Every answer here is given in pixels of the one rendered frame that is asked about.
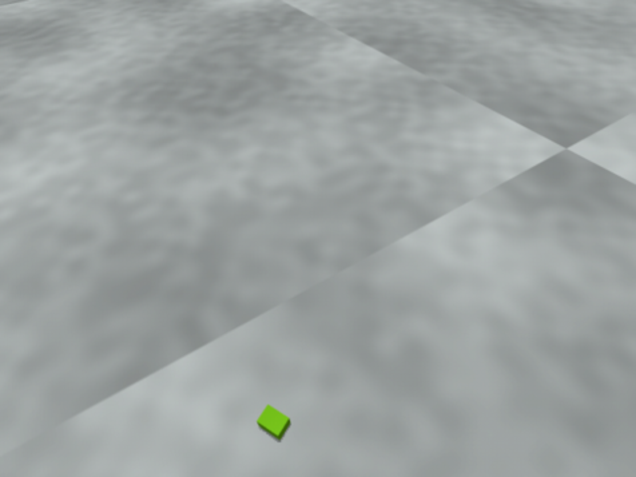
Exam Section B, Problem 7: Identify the small box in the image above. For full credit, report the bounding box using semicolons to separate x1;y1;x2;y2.
257;404;290;440

